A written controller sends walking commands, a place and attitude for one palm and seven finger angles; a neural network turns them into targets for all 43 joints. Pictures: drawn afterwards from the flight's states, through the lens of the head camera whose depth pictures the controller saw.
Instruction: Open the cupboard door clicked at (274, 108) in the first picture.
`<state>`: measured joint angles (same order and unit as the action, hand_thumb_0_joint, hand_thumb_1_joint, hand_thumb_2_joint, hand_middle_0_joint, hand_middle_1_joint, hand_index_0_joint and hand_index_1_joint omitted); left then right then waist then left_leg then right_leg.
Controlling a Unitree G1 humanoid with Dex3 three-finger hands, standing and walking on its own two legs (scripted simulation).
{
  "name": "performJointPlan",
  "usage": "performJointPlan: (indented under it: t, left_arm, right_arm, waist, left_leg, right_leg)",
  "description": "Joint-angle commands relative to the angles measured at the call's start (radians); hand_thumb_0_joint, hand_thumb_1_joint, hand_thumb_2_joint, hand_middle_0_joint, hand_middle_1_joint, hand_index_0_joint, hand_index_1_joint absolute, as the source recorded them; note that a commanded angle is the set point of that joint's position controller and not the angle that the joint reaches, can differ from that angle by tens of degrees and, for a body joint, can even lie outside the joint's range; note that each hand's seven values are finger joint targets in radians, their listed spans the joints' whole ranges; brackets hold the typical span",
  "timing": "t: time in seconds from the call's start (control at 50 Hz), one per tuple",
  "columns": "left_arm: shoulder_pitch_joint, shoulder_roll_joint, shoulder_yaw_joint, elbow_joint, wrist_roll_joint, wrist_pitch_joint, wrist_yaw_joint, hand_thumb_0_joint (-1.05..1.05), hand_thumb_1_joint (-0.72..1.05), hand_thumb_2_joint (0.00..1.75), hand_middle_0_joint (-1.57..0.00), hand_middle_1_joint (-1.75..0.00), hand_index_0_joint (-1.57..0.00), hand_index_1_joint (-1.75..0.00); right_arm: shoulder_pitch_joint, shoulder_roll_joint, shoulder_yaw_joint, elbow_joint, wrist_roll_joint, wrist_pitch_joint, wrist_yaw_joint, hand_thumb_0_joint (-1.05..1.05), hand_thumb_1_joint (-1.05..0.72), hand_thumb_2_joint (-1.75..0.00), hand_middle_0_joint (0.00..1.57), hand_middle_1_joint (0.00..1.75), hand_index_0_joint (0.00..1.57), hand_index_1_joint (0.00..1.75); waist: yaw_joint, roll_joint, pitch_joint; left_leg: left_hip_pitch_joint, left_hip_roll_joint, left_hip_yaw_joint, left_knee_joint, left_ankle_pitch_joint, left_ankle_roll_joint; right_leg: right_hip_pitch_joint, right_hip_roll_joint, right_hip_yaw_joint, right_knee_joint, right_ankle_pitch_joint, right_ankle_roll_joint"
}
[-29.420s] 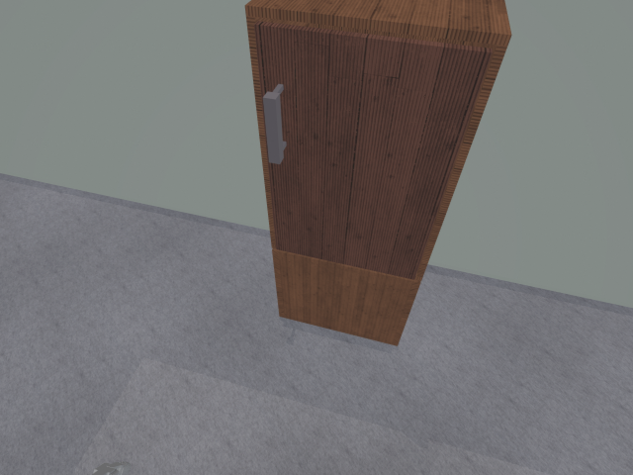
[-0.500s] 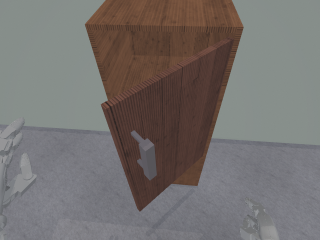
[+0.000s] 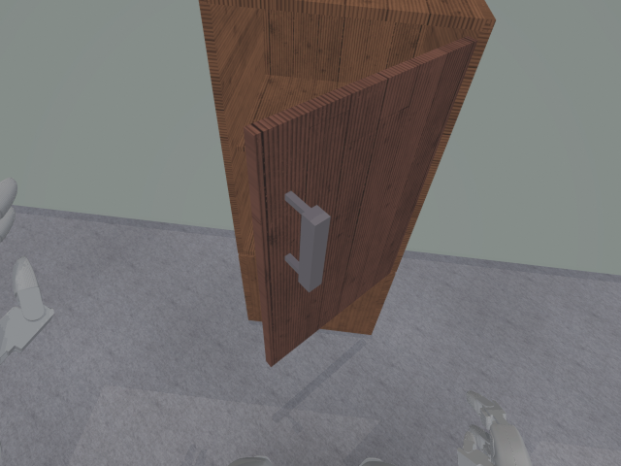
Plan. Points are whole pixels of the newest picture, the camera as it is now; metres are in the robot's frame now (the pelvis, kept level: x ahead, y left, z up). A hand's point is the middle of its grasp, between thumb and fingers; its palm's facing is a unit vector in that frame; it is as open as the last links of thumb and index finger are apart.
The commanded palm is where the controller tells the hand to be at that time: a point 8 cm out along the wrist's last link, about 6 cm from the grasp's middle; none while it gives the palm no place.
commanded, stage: step back with the hand held close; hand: left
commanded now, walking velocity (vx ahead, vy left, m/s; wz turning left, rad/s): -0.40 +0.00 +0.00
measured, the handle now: (302, 242) +0.37 +0.04 +0.09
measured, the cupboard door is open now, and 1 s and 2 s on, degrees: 47 47 47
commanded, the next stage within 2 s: stop stepping back and stand still in 0.38 s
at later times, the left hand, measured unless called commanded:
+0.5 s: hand (61, 413) +0.13 +0.20 +0.18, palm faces +0.19 -0.78 -0.59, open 7.4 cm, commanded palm +0.07 +0.25 +0.20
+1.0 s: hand out of the picture +0.00 +0.23 +0.19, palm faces +0.38 -0.77 -0.51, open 7.4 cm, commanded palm -0.04 +0.26 +0.20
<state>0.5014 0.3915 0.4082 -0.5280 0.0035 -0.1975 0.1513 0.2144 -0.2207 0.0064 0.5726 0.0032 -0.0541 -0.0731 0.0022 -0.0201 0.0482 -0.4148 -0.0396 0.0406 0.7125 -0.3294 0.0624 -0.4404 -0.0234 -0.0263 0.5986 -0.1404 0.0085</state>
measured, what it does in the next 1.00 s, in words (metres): walks backwards: right foot, then left foot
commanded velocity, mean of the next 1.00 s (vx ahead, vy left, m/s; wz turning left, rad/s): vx -0.05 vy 0.01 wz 0.01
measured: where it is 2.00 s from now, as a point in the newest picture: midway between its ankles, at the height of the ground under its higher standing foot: outside the picture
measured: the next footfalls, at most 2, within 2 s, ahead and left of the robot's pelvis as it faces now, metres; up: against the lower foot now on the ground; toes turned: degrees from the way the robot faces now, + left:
right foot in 0.34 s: -0.16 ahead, -0.13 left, +0.00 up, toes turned -4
left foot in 0.64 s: -0.05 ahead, +0.04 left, +0.00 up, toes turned -1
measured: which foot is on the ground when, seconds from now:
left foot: down 0.00-0.40, up 0.42-0.62, down 0.64-0.94, up 0.96-1.00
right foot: down 0.00-0.02, up 0.04-0.32, down 0.34-0.66, up 0.68-0.92, down 0.94-1.00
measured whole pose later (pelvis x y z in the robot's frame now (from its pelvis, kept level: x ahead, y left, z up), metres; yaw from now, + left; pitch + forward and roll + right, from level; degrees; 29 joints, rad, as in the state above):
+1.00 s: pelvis -0.20 -0.03 +0.02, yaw -4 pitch -1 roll +1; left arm 0.57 0.46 0.43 -0.50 -0.03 -0.17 0.14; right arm 0.24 -0.17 0.03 0.64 -0.01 -0.09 -0.06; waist 0.03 -0.03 -0.02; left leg -0.52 -0.04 0.05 0.89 -0.36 0.00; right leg -0.21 0.01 -0.06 0.49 -0.28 -0.08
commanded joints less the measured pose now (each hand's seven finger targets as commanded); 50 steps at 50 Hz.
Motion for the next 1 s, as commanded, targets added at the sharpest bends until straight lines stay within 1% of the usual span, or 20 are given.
performJointPlan:
  t: [0.0,0.06,0.1,0.2,0.3,0.36,0.4,0.42,0.52,0.58,0.62,0.66,0.72,0.78,0.86,0.88,0.9,0.92,0.96,0.98]
  left_arm:
    - [-0.006,0.205,0.177,-0.255,0.0,-0.085,0.04,0.0,0.9,0.9,-0.2,-0.3,-0.2,-0.3]
    - [-0.013,0.23,0.204,-0.229,0.006,-0.088,0.048,0.0,0.9,0.9,-0.2,-0.3,-0.2,-0.3]
    - [0.011,0.195,0.176,-0.187,-0.009,-0.076,0.044,0.0,0.9,0.9,-0.2,-0.3,-0.2,-0.3]
    - [0.005,0.141,0.076,-0.196,-0.034,-0.049,0.025,0.0,0.9,0.9,-0.2,-0.3,-0.2,-0.3]
    - [0.027,0.229,0.139,-0.285,-0.057,-0.055,-0.001,0.0,0.9,0.9,-0.2,-0.3,-0.2,-0.3]
    - [0.128,0.311,0.241,-0.286,-0.081,-0.078,-0.013,0.0,0.9,0.9,-0.2,-0.3,-0.2,-0.3]
    - [0.123,0.343,0.295,-0.266,-0.091,-0.086,-0.01,0.0,0.9,0.9,-0.2,-0.3,-0.2,-0.3]
    - [0.153,0.317,0.284,-0.231,-0.083,-0.079,-0.008,0.0,0.9,0.9,-0.2,-0.3,-0.2,-0.3]
    - [0.148,0.229,0.185,-0.172,-0.057,-0.015,-0.006,0.0,0.9,0.9,-0.2,-0.3,-0.2,-0.3]
    - [0.04,0.203,0.115,-0.145,-0.06,0.01,0.012,0.0,0.9,0.9,-0.2,-0.3,-0.2,-0.3]
    - [0.005,0.207,0.093,-0.186,-0.048,0.011,0.023,0.0,0.9,0.9,-0.2,-0.3,-0.2,-0.3]
    - [-0.001,0.23,0.099,-0.161,-0.031,0.002,0.029,0.0,0.9,0.9,-0.2,-0.3,-0.2,-0.3]
    - [-0.085,0.228,0.103,-0.246,-0.018,-0.02,0.025,0.0,0.9,0.9,-0.2,-0.3,-0.2,-0.3]
    - [0.011,0.238,0.138,-0.233,-0.025,-0.016,0.036,0.0,0.9,0.9,-0.2,-0.3,-0.2,-0.3]
    - [0.08,0.217,0.141,-0.145,-0.025,-0.013,0.029,0.0,0.9,0.9,-0.2,-0.3,-0.2,-0.3]
    - [0.08,0.212,0.131,-0.12,-0.023,-0.011,0.025,0.0,0.9,0.9,-0.2,-0.3,-0.2,-0.3]
    - [0.067,0.215,0.126,-0.095,-0.017,-0.006,0.018,0.0,0.9,0.9,-0.2,-0.3,-0.2,-0.3]
    - [0.01,0.23,0.118,-0.127,-0.025,-0.006,0.008,0.0,0.9,0.9,-0.2,-0.3,-0.2,-0.3]
    - [-0.134,0.259,0.162,-0.14,-0.044,-0.044,-0.003,0.0,0.9,0.9,-0.2,-0.3,-0.2,-0.3]
    - [-0.123,0.232,0.135,-0.093,-0.041,-0.048,-0.005,0.0,0.9,0.9,-0.2,-0.3,-0.2,-0.3]
  right_arm:
    - [-0.093,-0.146,-0.05,-0.171,-0.012,-0.07,-0.025,0.0,-0.9,-0.9,0.2,0.3,0.2,0.3]
    - [-0.08,-0.113,-0.068,-0.143,-0.026,-0.092,-0.025,0.0,-0.9,-0.9,0.2,0.3,0.2,0.3]
    - [-0.081,-0.108,-0.068,-0.122,-0.023,-0.108,-0.015,0.0,-0.9,-0.9,0.2,0.3,0.2,0.3]
    - [-0.075,-0.113,-0.057,-0.065,-0.02,-0.134,0.011,0.0,-0.9,-0.9,0.2,0.3,0.2,0.3]
    - [-0.118,-0.123,-0.055,-0.072,-0.017,-0.123,0.024,0.0,-0.9,-0.9,0.2,0.3,0.2,0.3]
    - [-0.15,-0.109,-0.051,-0.109,-0.012,-0.096,0.025,0.0,-0.9,-0.9,0.2,0.3,0.2,0.3]
    - [-0.211,-0.077,-0.029,-0.158,0.02,-0.063,0.02,0.0,-0.9,-0.9,0.2,0.3,0.2,0.3]
    - [-0.21,-0.082,-0.03,-0.162,0.041,-0.066,0.015,0.0,-0.9,-0.9,0.2,0.3,0.2,0.3]
    - [-0.18,-0.075,-0.01,-0.132,0.009,-0.045,-0.008,0.0,-0.9,-0.9,0.2,0.3,0.2,0.3]
    - [-0.132,-0.118,-0.03,-0.109,0.011,-0.06,-0.027,0.0,-0.9,-0.9,0.2,0.3,0.2,0.3]
    - [-0.091,-0.161,-0.052,-0.131,0.02,-0.071,-0.031,0.0,-0.9,-0.9,0.2,0.3,0.2,0.3]
    - [-0.07,-0.15,-0.05,-0.137,0.021,-0.094,-0.018,0.0,-0.9,-0.9,0.2,0.3,0.2,0.3]
    - [-0.079,-0.121,-0.041,-0.118,-0.011,-0.125,-0.005,0.0,-0.9,-0.9,0.2,0.3,0.2,0.3]
    - [-0.092,-0.104,-0.032,-0.121,-0.008,-0.139,-0.001,0.0,-0.9,-0.9,0.2,0.3,0.2,0.3]
    - [-0.117,-0.112,-0.041,-0.136,-0.019,-0.108,-0.004,0.0,-0.9,-0.9,0.2,0.3,0.2,0.3]
    - [-0.126,-0.1,-0.042,-0.136,-0.017,-0.096,-0.004,0.0,-0.9,-0.9,0.2,0.3,0.2,0.3]
    - [-0.115,-0.092,-0.048,-0.126,-0.012,-0.084,-0.004,0.0,-0.9,-0.9,0.2,0.3,0.2,0.3]
    - [-0.113,-0.096,-0.057,-0.123,-0.001,-0.075,-0.004,0.0,-0.9,-0.9,0.2,0.3,0.2,0.3]
    - [-0.111,-0.124,-0.055,-0.063,-0.027,-0.092,-0.002,0.0,-0.9,-0.9,0.2,0.3,0.2,0.3]
    - [-0.079,-0.095,-0.049,-0.054,-0.02,-0.093,0.002,0.0,-0.9,-0.9,0.2,0.3,0.2,0.3]
  waist:
    - [-0.007,0.284,-0.125]
    - [-0.013,0.201,-0.126]
    - [-0.008,0.128,-0.104]
    - [-0.008,0.224,-0.191]
    - [0.027,0.204,-0.361]
    - [0.034,0.073,-0.354]
    - [0.061,-0.198,-0.31]
    - [0.057,-0.237,-0.288]
    - [-0.006,-0.019,-0.196]
    - [-0.027,-0.035,-0.165]
    - [-0.015,0.051,-0.224]
    - [0.004,0.164,-0.213]
    - [-0.006,0.215,-0.147]
    - [0.003,0.173,-0.114]
    - [0.013,0.285,-0.068]
    - [0.024,0.188,-0.064]
    - [0.023,-0.033,-0.052]
    - [0.014,-0.32,-0.032]
    - [-0.028,-0.145,-0.008]
    - [-0.032,-0.13,-0.088]
  left_leg:
    - [-0.251,0.272,-0.381,-0.499,-0.371,0.066]
    - [-0.229,0.374,-0.433,-0.545,-0.212,0.121]
    - [-0.069,0.333,-0.352,-0.458,0.021,0.111]
    - [0.25,0.282,-0.27,-0.438,0.348,0.06]
    - [0.443,0.246,-0.203,-0.343,0.697,0.029]
    - [0.321,0.169,-0.089,-0.243,0.543,-0.009]
    - [0.059,0.043,0.026,-0.004,0.017,-0.059]
    - [-0.091,-0.009,-0.008,0.136,-0.141,-0.06]
    - [0.005,0.012,0.045,0.042,0.053,-0.067]
    - [0.221,0.031,0.016,-0.206,0.233,-0.042]
    - [0.387,0.17,-0.106,-0.277,0.696,0.006]
    - [0.475,0.277,-0.237,-0.294,0.89,0.043]
    - [0.238,0.293,-0.326,-0.488,0.415,0.023]
    - [0.062,0.251,-0.264,-0.614,-0.163,0.031]
    - [-0.209,0.18,-0.145,-0.616,-0.45,-0.062]
    - [-0.252,0.143,-0.105,-0.467,-0.416,-0.074]
    - [-0.215,0.057,-0.01,-0.128,-0.305,-0.074]
    - [-0.201,-0.003,-0.014,0.326,-0.159,-0.073]
    - [-0.231,0.057,-0.066,0.554,-0.029,-0.092]
    - [-0.229,0.086,-0.059,0.512,0.027,-0.088]
  right_leg:
    - [0.263,0.031,0.049,0.209,-0.172,0.003]
    - [0.207,0.074,0.09,0.515,-0.298,0.006]
    - [0.107,0.057,0.078,0.4,-0.345,0.003]
    - [0.101,0.067,0.014,0.052,-0.356,0.005]
    - [0.208,0.07,0.01,-0.198,-0.121,-0.001]
    - [0.278,-0.018,0.056,-0.259,0.228,-0.008]
    - [0.359,-0.216,0.183,-0.253,0.802,0.006]
    - [0.419,-0.259,0.167,-0.191,1.042,0.034]
    - [0.318,-0.179,0.104,-0.153,0.772,-0.085]
    - [0.255,-0.137,0.086,-0.131,0.631,-0.016]
    - [0.203,-0.035,0.06,-0.014,0.286,0.036]
    - [0.043,0.016,0.047,0.069,-0.26,0.024]
    - [0.138,0.025,0.055,0.237,-0.382,0.001]
    - [0.258,0.022,0.008,0.141,-0.295,-0.003]
    - [0.501,0.094,-0.134,-0.004,-0.347,-0.046]
    - [0.534,0.071,-0.092,-0.109,-0.377,-0.07]
    - [0.405,-0.047,0.088,-0.286,-0.457,-0.131]
    - [0.154,-0.335,0.534,-0.524,-0.682,-0.241]
    - [0.062,-0.37,0.469,-0.511,-0.425,-0.249]
    - [0.158,-0.305,0.366,-0.473,-0.49,-0.217]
